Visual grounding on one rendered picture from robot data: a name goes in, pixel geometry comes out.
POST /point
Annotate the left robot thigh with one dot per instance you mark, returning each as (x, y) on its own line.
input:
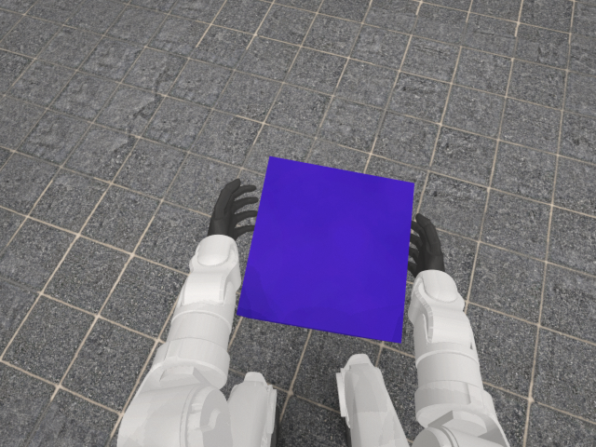
(252, 408)

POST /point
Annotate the robot left hand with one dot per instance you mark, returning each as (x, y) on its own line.
(224, 220)

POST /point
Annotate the right robot thigh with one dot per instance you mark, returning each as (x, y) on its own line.
(364, 401)

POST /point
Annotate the robot left upper arm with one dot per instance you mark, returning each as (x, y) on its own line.
(194, 415)

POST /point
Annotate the robot right upper arm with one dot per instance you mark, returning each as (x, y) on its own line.
(440, 436)

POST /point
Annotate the robot thigh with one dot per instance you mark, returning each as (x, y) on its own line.
(364, 401)
(252, 408)

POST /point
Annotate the carton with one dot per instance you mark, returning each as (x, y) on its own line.
(329, 251)

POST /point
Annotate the robot left forearm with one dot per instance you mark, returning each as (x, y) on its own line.
(196, 347)

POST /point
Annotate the robot right hand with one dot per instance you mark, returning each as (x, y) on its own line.
(428, 255)

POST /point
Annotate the robot right forearm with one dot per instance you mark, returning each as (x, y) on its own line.
(450, 391)

